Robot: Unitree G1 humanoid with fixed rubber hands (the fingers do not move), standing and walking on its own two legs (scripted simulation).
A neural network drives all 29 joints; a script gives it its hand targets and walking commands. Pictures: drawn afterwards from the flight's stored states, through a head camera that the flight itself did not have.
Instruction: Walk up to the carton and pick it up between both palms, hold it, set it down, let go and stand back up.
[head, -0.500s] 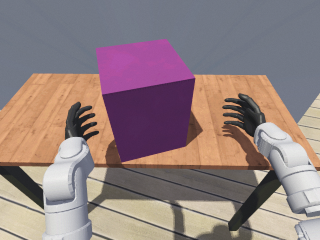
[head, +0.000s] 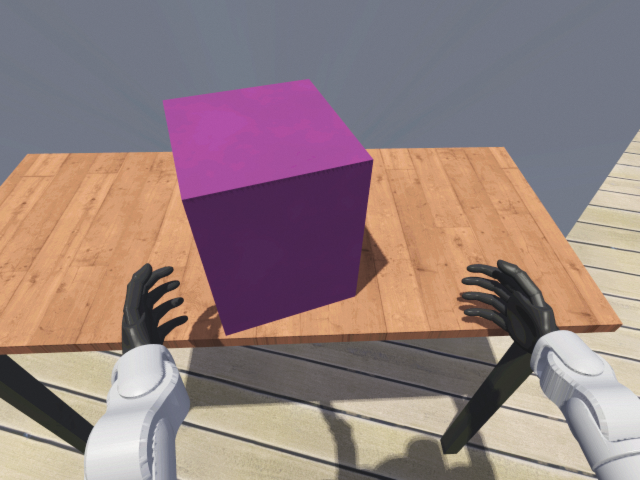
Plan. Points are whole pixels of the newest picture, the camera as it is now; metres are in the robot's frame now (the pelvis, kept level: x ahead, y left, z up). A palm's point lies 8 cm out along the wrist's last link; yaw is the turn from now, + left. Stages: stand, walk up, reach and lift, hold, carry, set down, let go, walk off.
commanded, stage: set down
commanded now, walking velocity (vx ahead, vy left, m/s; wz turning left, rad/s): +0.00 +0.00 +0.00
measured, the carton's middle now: (267, 207) +0.44 +0.09 +0.11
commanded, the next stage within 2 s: let go in 1.96 s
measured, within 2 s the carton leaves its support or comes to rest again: neither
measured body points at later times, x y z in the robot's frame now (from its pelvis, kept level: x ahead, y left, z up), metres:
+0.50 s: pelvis +0.01 +0.01 +0.00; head +0.02 +0.02 +0.45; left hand +0.21 +0.21 +0.05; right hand +0.25 -0.24 +0.04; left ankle +0.03 +0.16 -0.75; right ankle +0.01 -0.08 -0.75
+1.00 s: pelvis +0.02 +0.02 +0.00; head +0.03 +0.04 +0.45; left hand +0.20 +0.24 -0.01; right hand +0.22 -0.22 -0.01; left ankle +0.03 +0.16 -0.75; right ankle +0.01 -0.08 -0.75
